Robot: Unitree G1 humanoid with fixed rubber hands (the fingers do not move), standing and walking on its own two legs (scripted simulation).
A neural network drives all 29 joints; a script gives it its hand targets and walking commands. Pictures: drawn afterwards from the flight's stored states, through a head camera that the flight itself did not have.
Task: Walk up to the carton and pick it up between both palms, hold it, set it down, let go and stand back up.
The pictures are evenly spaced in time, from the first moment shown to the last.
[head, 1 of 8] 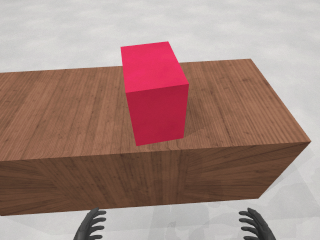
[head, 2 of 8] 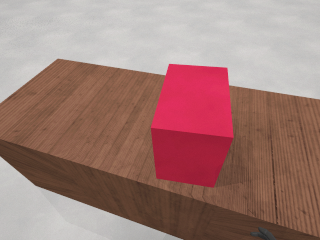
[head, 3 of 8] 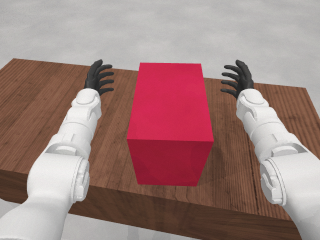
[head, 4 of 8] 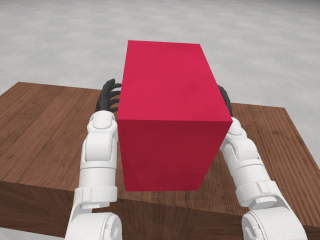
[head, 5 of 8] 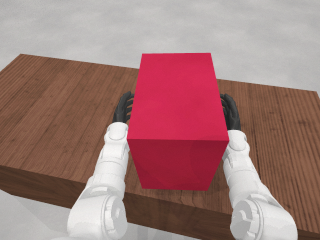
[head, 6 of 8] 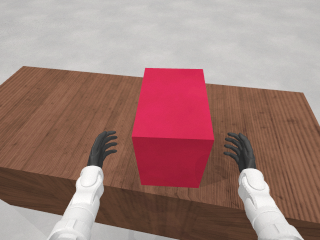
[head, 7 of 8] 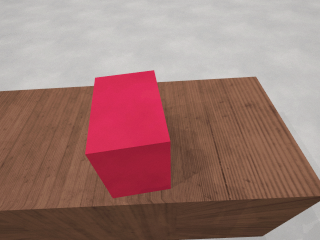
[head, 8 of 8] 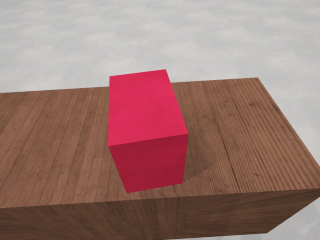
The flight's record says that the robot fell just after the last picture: no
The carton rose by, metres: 0.22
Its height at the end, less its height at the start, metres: +0.00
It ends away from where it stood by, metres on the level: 0.01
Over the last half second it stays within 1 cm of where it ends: yes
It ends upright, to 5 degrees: yes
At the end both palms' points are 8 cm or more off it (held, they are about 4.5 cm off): yes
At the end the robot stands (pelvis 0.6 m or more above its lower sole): yes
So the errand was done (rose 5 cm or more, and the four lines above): yes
